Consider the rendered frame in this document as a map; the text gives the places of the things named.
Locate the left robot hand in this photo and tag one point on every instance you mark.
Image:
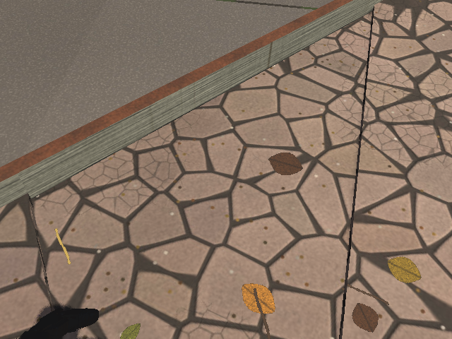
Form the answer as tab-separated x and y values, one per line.
58	323

